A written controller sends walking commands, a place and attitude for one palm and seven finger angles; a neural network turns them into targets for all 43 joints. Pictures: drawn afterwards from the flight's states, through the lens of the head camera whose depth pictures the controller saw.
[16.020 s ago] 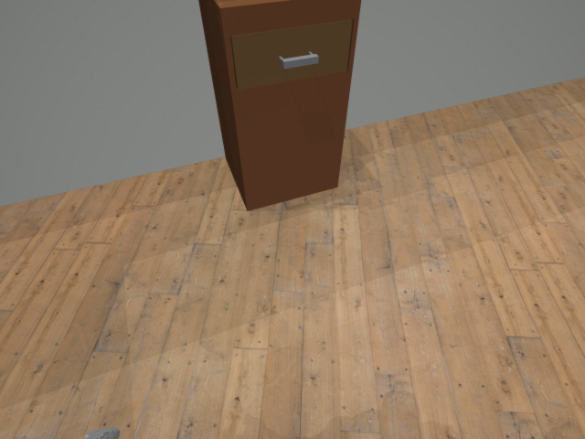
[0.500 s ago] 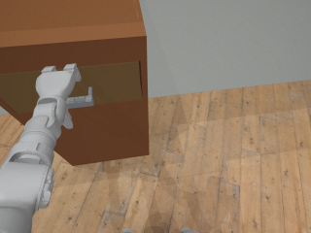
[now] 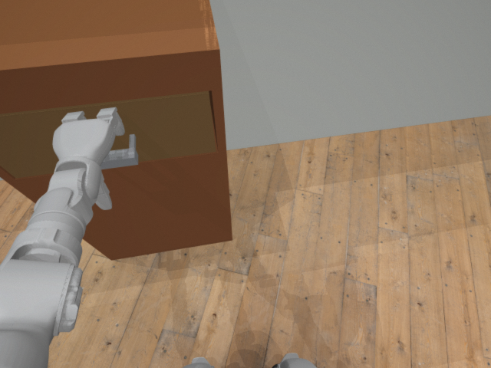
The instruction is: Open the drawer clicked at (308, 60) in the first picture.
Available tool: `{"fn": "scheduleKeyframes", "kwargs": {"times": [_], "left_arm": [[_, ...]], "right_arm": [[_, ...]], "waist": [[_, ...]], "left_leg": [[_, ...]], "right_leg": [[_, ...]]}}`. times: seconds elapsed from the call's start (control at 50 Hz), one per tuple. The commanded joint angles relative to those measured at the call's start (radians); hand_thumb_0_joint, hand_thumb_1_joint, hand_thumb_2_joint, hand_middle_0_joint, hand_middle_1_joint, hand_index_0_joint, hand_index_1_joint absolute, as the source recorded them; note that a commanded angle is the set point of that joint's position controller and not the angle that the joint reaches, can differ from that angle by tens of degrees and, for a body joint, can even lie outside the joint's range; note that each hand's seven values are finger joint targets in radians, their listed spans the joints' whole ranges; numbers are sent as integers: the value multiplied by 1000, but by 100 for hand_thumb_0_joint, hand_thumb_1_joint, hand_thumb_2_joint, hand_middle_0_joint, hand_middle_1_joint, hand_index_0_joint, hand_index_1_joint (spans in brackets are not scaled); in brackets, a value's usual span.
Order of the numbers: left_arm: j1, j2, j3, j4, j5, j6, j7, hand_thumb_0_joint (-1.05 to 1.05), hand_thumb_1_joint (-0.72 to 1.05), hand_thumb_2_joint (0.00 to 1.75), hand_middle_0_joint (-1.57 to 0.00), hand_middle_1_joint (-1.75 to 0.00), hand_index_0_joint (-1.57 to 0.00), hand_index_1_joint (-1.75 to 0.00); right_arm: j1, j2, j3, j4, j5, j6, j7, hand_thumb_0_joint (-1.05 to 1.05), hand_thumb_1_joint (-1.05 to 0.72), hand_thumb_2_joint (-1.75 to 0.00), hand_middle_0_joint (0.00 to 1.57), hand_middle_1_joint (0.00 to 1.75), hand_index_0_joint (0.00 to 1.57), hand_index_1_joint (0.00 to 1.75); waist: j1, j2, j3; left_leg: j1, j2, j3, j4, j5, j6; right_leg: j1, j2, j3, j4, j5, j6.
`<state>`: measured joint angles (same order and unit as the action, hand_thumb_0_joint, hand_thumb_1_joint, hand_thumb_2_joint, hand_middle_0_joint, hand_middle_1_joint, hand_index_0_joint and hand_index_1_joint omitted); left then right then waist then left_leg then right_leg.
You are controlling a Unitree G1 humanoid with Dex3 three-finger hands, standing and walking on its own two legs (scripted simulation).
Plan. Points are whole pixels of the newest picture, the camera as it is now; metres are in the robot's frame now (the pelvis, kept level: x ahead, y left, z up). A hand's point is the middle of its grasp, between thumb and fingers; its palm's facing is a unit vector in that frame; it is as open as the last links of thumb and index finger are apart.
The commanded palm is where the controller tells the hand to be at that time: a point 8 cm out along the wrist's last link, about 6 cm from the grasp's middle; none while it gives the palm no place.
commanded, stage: lower the fingers behind the handle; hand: left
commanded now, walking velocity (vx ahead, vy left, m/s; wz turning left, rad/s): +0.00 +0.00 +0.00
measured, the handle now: (102, 151) +0.52 +0.26 -0.02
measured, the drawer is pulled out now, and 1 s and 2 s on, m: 0.00 0.00 0.00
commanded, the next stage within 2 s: close the thumb around the handle in 1.32 s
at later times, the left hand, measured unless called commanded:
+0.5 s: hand (106, 171) +0.47 +0.24 -0.01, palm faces -0.07 -0.03 -1.00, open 13.8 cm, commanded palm +0.46 +0.23 +0.04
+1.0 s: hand (111, 176) +0.48 +0.24 -0.04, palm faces -0.06 -0.02 -1.00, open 13.7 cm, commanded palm +0.47 +0.24 +0.01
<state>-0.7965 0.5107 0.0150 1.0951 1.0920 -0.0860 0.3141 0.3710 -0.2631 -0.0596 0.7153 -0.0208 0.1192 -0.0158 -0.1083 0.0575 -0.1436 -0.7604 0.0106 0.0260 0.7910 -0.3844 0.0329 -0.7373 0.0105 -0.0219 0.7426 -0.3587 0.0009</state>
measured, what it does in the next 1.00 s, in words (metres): stands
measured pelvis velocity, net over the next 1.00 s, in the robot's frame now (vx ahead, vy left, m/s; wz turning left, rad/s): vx -0.02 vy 0.00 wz -0.01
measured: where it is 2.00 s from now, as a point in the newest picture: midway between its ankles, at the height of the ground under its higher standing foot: outside the picture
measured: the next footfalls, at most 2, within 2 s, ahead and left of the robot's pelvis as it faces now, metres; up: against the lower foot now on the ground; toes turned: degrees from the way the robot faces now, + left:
none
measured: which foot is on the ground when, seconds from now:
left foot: down 0.00-1.00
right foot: down 0.00-1.00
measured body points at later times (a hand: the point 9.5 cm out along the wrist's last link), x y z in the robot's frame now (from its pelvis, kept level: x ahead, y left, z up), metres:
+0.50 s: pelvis -0.01 +0.00 -0.01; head +0.11 +0.00 +0.42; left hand +0.46 +0.24 +0.04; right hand +0.00 -0.28 -0.14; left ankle -0.02 +0.10 -0.70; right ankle -0.01 -0.12 -0.70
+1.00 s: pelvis -0.02 +0.00 -0.03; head +0.12 +0.01 +0.39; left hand +0.47 +0.24 +0.01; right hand -0.03 -0.27 -0.16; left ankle -0.02 +0.10 -0.70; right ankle -0.01 -0.12 -0.70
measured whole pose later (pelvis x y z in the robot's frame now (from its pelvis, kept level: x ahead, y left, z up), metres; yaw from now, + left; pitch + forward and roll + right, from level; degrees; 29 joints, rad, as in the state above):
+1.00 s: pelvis -0.02 +0.00 -0.03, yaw +0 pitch +26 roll -3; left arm -0.85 0.51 0.03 1.16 1.12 -0.05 0.43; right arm 0.35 -0.26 -0.04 0.75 -0.04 0.10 0.00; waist -0.14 0.07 -0.17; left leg -1.02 0.02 0.01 1.02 -0.46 0.04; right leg -0.98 0.02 -0.04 0.95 -0.42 0.00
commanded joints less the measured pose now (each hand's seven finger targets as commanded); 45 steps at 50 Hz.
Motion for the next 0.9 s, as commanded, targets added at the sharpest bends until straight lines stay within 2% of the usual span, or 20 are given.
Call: {"fn": "scheduleKeyframes", "kwargs": {"times": [0.0,0.04,0.08,0.18,0.2,0.24,0.28,0.36,0.4,0.42,0.44,0.52,0.56,0.58,0.66,0.72,0.76,0.78,0.82,0.88], "left_arm": [[-417,295,78,-209,-2,-10,65,0,-50,30,-30,-120,-30,-120],[-419,263,61,-209,0,-9,80,0,-50,30,-30,-120,-30,-120],[-391,317,106,-200,-3,-5,86,0,-50,30,-30,-120,-30,-120],[-352,247,64,-179,0,17,94,0,-50,30,-30,-120,-30,-120],[-379,233,47,-186,-4,19,95,0,-50,30,-30,-120,-30,-120],[-386,242,47,-173,-1,23,92,0,-50,30,-30,-120,-30,-120],[-413,249,48,-176,0,14,93,0,-50,30,-30,-120,-30,-120],[-421,280,78,-195,8,-6,102,0,-50,30,-30,-120,-30,-120],[-379,248,63,-163,10,-1,110,0,-50,30,-30,-120,-30,-120],[-390,237,50,-152,11,4,114,0,-50,30,-30,-120,-30,-120],[-377,241,55,-131,9,12,116,0,-50,30,-30,-120,-30,-120],[-424,259,53,-125,17,24,122,0,-50,30,-30,-120,-30,-120],[-441,261,52,-114,10,27,113,0,-50,30,-30,-120,-30,-120],[-432,279,65,-119,9,21,111,0,-50,30,-30,-120,-30,-120],[-451,265,51,-131,14,-2,102,0,-50,30,-30,-120,-30,-120],[-461,271,60,-151,18,-16,113,0,-50,30,-30,-120,-30,-120],[-440,302,95,-159,18,-17,122,0,-50,30,-30,-120,-30,-120],[-417,287,86,-144,18,-12,128,0,-50,30,-30,-120,-30,-120],[-421,266,68,-110,22,7,137,0,-50,30,-30,-120,-30,-120],[-434,285,76,-94,24,38,148,0,-50,30,-30,-120,-30,-120]], "right_arm": [[136,-165,-56,-43,-8,-11,-11,0,-90,-90,20,30,20,30],[137,-162,-61,-38,-11,-14,-9,0,-90,-90,20,30,20,30],[138,-167,-58,-34,-13,-11,-6,0,-90,-90,20,30,20,30],[133,-164,-62,-34,-12,-10,0,0,-90,-90,20,30,20,30],[131,-163,-61,-32,-11,-12,-1,0,-90,-90,20,30,20,30],[128,-165,-59,-32,-8,-11,-3,0,-90,-90,20,30,20,30],[133,-165,-59,-30,-9,-14,-7,0,-90,-90,20,30,20,30],[132,-164,-57,-24,-17,-17,-9,0,-90,-90,20,30,20,30],[130,-161,-56,-27,-18,-19,-5,0,-90,-90,20,30,20,30],[129,-161,-55,-27,-17,-20,-3,0,-90,-90,20,30,20,30],[131,-162,-54,-27,-16,-21,-1,0,-90,-90,20,30,20,30],[136,-167,-52,-23,-17,-24,-2,0,-90,-90,20,30,20,30],[138,-167,-48,-24,-18,-25,-4,0,-90,-90,20,30,20,30],[143,-169,-49,-26,-17,-27,-5,0,-90,-90,20,30,20,30],[146,-165,-48,-21,-21,-32,-8,0,-90,-90,20,30,20,30],[157,-167,-52,-17,-26,-36,-6,0,-90,-90,20,30,20,30],[158,-170,-51,-12,-31,-35,-2,0,-90,-90,20,30,20,30],[159,-170,-52,-13,-31,-33,1,0,-90,-90,20,30,20,30],[155,-171,-49,-7,-29,-32,4,0,-90,-90,20,30,20,30],[162,-178,-47,-3,-28,-29,7,0,-90,-90,20,30,20,30]], "waist": [[-8,38,-441],[-16,36,-443],[2,30,-468],[-7,25,-450],[-21,22,-433],[-24,7,-407],[-33,0,-420],[-22,31,-461],[-16,40,-440],[-29,32,-420],[-26,19,-413],[-38,34,-446],[-48,15,-433],[-43,6,-457],[-52,47,-461],[-50,81,-496],[-35,78,-525],[-35,88,-530],[-47,67,-476],[-45,59,-492]], "left_leg": [[287,-21,-25,-22,465,11],[291,-20,-23,-13,464,12],[269,-22,-19,-4,480,12],[282,-18,-25,4,486,8],[269,-19,-20,5,465,12],[248,-20,-21,0,420,13],[239,-22,-24,8,405,17],[246,-20,-31,35,438,13],[231,-20,-31,41,424,10],[219,-19,-29,44,409,12],[197,-22,-28,47,390,12],[191,-20,-31,67,376,14],[159,-22,-32,73,358,17],[158,-22,-31,79,353,19],[163,-17,-40,104,370,16],[180,-11,-48,125,396,11],[185,-9,-54,136,436,7],[187,-8,-56,141,433,6],[149,-7,-53,141,393,7],[140,-8,-57,141,385,8]], "right_leg": [[170,44,-3,-34,372,-33],[156,47,-4,-32,370,-31],[187,44,1,-19,402,-30],[148,48,-9,-15,383,-30],[143,48,-5,-22,382,-29],[133,47,-6,-25,349,-29],[131,45,-1,-20,346,-28],[106,46,-3,11,354,-32],[79,48,-8,19,331,-32],[65,49,-9,18,323,-31],[68,49,-9,20,314,-31],[43,49,-8,36,301,-30],[45,48,-6,39,297,-28],[54,47,-4,45,301,-26],[-4,51,-9,68,286,-30],[-41,52,-14,90,282,-30],[-33,54,-18,108,304,-33],[-50,55,-20,111,293,-32],[-73,55,-25,109,264,-31],[-68,56,-26,115,257,-31]]}}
